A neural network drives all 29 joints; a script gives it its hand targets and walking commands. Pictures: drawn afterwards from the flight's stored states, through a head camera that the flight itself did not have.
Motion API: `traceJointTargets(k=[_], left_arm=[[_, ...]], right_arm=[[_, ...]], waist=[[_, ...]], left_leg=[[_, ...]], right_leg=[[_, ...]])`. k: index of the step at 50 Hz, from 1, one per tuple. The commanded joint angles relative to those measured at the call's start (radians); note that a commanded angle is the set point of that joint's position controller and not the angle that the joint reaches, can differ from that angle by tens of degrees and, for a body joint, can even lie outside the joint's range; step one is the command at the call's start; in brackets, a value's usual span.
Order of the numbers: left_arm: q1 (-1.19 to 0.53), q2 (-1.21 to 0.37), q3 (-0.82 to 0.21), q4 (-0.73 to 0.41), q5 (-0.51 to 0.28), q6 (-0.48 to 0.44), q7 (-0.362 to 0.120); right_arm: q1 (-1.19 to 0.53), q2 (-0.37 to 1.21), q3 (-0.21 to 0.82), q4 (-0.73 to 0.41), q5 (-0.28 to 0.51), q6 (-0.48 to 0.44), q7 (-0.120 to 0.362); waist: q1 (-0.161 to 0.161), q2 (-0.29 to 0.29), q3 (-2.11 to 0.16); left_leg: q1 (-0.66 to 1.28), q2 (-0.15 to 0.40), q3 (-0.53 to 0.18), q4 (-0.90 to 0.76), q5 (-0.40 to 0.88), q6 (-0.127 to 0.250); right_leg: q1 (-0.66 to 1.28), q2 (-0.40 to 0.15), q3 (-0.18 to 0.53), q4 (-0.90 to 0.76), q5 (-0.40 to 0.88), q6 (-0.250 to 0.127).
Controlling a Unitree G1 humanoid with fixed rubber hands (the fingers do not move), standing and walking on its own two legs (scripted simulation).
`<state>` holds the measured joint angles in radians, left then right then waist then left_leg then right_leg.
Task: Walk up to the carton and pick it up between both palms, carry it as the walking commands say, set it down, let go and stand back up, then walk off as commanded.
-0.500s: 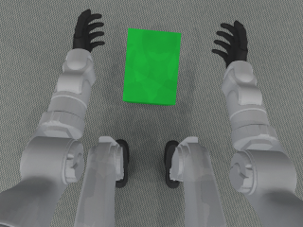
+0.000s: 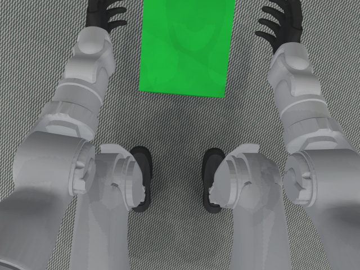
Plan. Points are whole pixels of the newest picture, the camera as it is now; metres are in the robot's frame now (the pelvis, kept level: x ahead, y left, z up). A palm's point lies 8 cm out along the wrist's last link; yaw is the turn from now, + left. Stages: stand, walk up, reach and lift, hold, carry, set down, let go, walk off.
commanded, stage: reach and lift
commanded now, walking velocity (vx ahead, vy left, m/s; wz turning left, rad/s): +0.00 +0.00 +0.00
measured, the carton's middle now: (184, 45) +0.53 -0.01 -0.30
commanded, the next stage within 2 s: none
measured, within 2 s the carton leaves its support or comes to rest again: leaves its support in 1.70 s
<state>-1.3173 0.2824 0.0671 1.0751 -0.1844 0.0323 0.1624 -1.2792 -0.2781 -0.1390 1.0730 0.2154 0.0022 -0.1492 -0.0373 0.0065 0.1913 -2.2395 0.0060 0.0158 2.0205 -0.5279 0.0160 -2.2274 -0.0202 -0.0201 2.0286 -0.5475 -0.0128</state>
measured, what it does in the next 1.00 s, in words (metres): stands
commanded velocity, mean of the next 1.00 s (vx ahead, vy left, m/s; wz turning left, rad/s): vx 0.00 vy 0.00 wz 0.00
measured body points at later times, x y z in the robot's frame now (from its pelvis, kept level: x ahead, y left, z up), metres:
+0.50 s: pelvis +0.00 +0.00 -0.05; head +0.37 -0.01 +0.19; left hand +0.55 +0.14 -0.25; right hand +0.53 -0.20 -0.25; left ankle +0.11 +0.11 -0.38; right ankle +0.11 -0.12 -0.38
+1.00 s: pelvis -0.01 +0.00 -0.04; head +0.37 -0.01 +0.20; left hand +0.55 +0.12 -0.24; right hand +0.53 -0.16 -0.24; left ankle +0.11 +0.11 -0.38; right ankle +0.11 -0.12 -0.38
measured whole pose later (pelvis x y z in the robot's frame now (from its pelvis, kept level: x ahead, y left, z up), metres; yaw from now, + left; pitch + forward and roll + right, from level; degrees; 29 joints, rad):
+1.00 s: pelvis -0.01 +0.00 -0.04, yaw +0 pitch +39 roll +0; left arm -1.49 0.28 -0.01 1.25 -0.23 -0.04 0.17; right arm -1.48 -0.26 -0.01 1.25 0.25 -0.06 -0.16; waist -0.03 0.00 0.34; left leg -2.32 0.02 0.02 2.16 -0.53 0.01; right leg -2.32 0.00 -0.02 2.17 -0.54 -0.01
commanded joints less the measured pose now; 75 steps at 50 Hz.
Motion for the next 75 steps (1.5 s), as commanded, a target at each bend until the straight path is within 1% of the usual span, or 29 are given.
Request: traceJointTargets(k=[1, 9, 11, 13, 15, 18, 20, 31, 39, 45, 54, 56, 59, 61, 63, 64, 65, 66, 67, 69, 72, 75], left_arm=[[-0.262, 0.091, -0.018, -0.080, -0.021, -0.027, 0.002], [-0.321, 0.098, -0.070, -0.020, -0.064, -0.045, -0.005], [-0.324, 0.083, -0.091, 0.024, -0.081, -0.049, -0.012], [-0.321, 0.088, -0.094, 0.049, -0.083, -0.050, -0.017], [-0.322, 0.095, -0.088, 0.040, -0.081, -0.057, -0.016], [-0.320, 0.085, -0.097, 0.042, -0.094, -0.062, -0.016], [-0.311, 0.081, -0.097, 0.052, -0.098, -0.063, -0.018], [-0.304, 0.084, -0.065, 0.076, -0.082, -0.077, -0.021], [-0.331, 0.053, -0.072, 0.084, -0.072, -0.087, -0.016], [-0.340, 0.019, -0.067, 0.087, -0.046, -0.092, -0.006], [-0.391, -0.112, -0.107, 0.063, -0.036, -0.097, -0.016], [-0.411, -0.176, -0.127, 0.059, -0.034, -0.097, -0.027], [-0.454, -0.316, -0.147, 0.062, -0.022, -0.092, -0.058], [-0.501, -0.460, -0.163, 0.060, -0.007, -0.077, -0.097], [-0.566, -0.661, -0.175, 0.048, 0.020, -0.051, -0.154], [-0.594, -0.729, -0.170, 0.032, 0.035, -0.040, -0.178], [-0.603, -0.769, -0.161, 0.023, 0.054, -0.028, -0.197], [-0.600, -0.801, -0.146, 0.014, 0.071, -0.015, -0.214], [-0.595, -0.834, -0.135, 0.002, 0.083, -0.004, -0.228], [-0.584, -0.894, -0.120, -0.021, 0.100, 0.011, -0.252], [-0.560, -0.960, -0.108, -0.036, 0.113, 0.029, -0.278], [-0.535, -1.008, -0.104, -0.050, 0.109, 0.041, -0.295]], right_arm=[[-0.241, -0.114, 0.013, -0.072, 0.024, -0.030, -0.002], [-0.300, -0.131, 0.053, -0.007, 0.069, -0.053, 0.003], [-0.303, -0.106, 0.086, 0.036, 0.096, -0.057, 0.012], [-0.312, -0.102, 0.101, 0.064, 0.105, -0.057, 0.019], [-0.315, -0.109, 0.103, 0.056, 0.105, -0.061, 0.019], [-0.312, -0.105, 0.114, 0.051, 0.108, -0.063, 0.017], [-0.307, -0.102, 0.118, 0.052, 0.105, -0.062, 0.016], [-0.314, -0.069, 0.118, 0.051, 0.078, -0.061, 0.012], [-0.332, -0.025, 0.123, 0.069, 0.063, -0.068, 0.002], [-0.335, 0.007, 0.116, 0.084, 0.039, -0.074, -0.009], [-0.347, 0.095, 0.101, 0.105, -0.010, -0.083, -0.010], [-0.369, 0.146, 0.110, 0.102, -0.016, -0.084, 0.001], [-0.425, 0.285, 0.135, 0.097, -0.017, -0.078, 0.039], [-0.479, 0.428, 0.149, 0.088, -0.032, -0.065, 0.080], [-0.559, 0.630, 0.165, 0.062, -0.059, -0.042, 0.139], [-0.593, 0.698, 0.159, 0.043, -0.071, -0.034, 0.163], [-0.592, 0.743, 0.149, 0.029, -0.087, -0.019, 0.182], [-0.595, 0.777, 0.143, 0.017, -0.100, -0.002, 0.201], [-0.592, 0.811, 0.136, 0.002, -0.113, 0.013, 0.219], [-0.580, 0.880, 0.125, -0.021, -0.127, 0.038, 0.248], [-0.559, 0.948, 0.115, -0.036, -0.138, 0.061, 0.279], [-0.536, 0.991, 0.110, -0.046, -0.140, 0.073, 0.297]], waist=[[-0.019, 0.019, -1.138], [-0.024, 0.019, -1.072], [-0.015, 0.015, -1.041], [-0.004, 0.018, -1.006], [0.000, 0.021, -1.024], [-0.005, 0.018, -1.057], [-0.006, 0.012, -1.045], [0.013, -0.012, -0.983], [0.012, -0.007, -0.986], [0.011, 0.000, -0.986], [-0.032, 0.026, -0.964], [-0.035, 0.035, -0.949], [-0.029, 0.041, -0.928], [-0.032, 0.046, -0.900], [-0.038, 0.048, -0.866], [-0.043, 0.055, -0.874], [-0.047, 0.053, -0.865], [-0.043, 0.045, -0.837], [-0.045, 0.039, -0.825], [-0.047, 0.040, -0.823], [-0.049, 0.037, -0.821], [-0.053, 0.034, -0.824]], left_leg=[[0.622, -0.070, -0.021, -0.097, 0.272, -0.031], [0.589, -0.059, -0.034, -0.018, 0.266, -0.033], [0.564, -0.052, -0.036, 0.000, 0.265, -0.031], [0.543, -0.047, -0.040, 0.007, 0.254, -0.029], [0.556, -0.046, -0.039, 0.019, 0.270, -0.029], [0.566, -0.044, -0.035, 0.035, 0.285, -0.029], [0.551, -0.044, -0.034, 0.038, 0.280, -0.028], [0.489, -0.049, -0.028, 0.030, 0.263, -0.024], [0.489, -0.060, -0.025, 0.019, 0.261, -0.029], [0.501, -0.073, -0.021, 0.012, 0.262, -0.033], [0.515, -0.096, -0.023, 0.008, 0.267, -0.041], [0.525, -0.103, -0.027, 0.007, 0.267, -0.040], [0.528, -0.111, -0.030, 0.009, 0.266, -0.037], [0.516, -0.119, -0.030, 0.012, 0.252, -0.034], [0.501, -0.133, -0.028, 0.018, 0.235, -0.028], [0.480, -0.139, -0.026, 0.019, 0.203, -0.023], [0.477, -0.145, -0.017, 0.022, 0.201, -0.024], [0.462, -0.150, -0.013, 0.026, 0.198, -0.022], [0.453, -0.155, -0.010, 0.032, 0.201, -0.020], [0.447, -0.161, -0.003, 0.049, 0.221, -0.016], [0.441, -0.167, 0.003, 0.065, 0.247, -0.010], [0.437, -0.171, 0.005, 0.078, 0.277, -0.005]], right_leg=[[0.558, 0.055, 0.018, -0.124, 0.318, 0.034], [0.531, 0.041, 0.033, -0.047, 0.311, 0.030], [0.521, 0.040, 0.038, -0.031, 0.316, 0.030], [0.498, 0.041, 0.039, -0.019, 0.302, 0.029], [0.506, 0.044, 0.038, -0.008, 0.311, 0.028], [0.528, 0.048, 0.035, 0.001, 0.326, 0.028], [0.525, 0.050, 0.033, 0.002, 0.322, 0.030], [0.491, 0.063, 0.038, -0.009, 0.312, 0.037], [0.491, 0.073, 0.039, -0.021, 0.311, 0.039], [0.495, 0.085, 0.036, -0.027, 0.309, 0.041], [0.500, 0.103, 0.028, -0.031, 0.314, 0.036], [0.486, 0.107, 0.026, -0.028, 0.309, 0.032], [0.464, 0.113, 0.022, -0.020, 0.298, 0.028], [0.437, 0.119, 0.020, -0.013, 0.281, 0.023], [0.398, 0.129, 0.014, -0.004, 0.259, 0.017], [0.400, 0.135, 0.007, 0.006, 0.239, 0.013], [0.388, 0.137, -0.001, 0.008, 0.237, 0.014], [0.368, 0.139, -0.007, 0.012, 0.226, 0.014], [0.363, 0.144, -0.011, 0.016, 0.226, 0.015], [0.362, 0.150, -0.018, 0.029, 0.246, 0.017], [0.364, 0.157, -0.024, 0.042, 0.275, 0.017], [0.363, 0.160, -0.024, 0.049, 0.307, 0.015]])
